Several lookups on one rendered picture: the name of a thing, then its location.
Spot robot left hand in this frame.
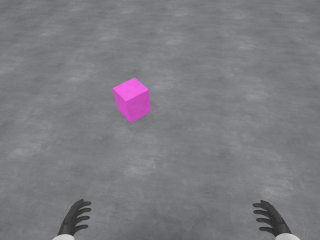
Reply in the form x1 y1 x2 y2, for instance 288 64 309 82
57 199 92 236

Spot robot right hand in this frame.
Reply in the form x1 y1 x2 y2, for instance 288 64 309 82
253 200 292 237

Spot carton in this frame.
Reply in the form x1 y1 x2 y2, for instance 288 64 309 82
113 78 151 123

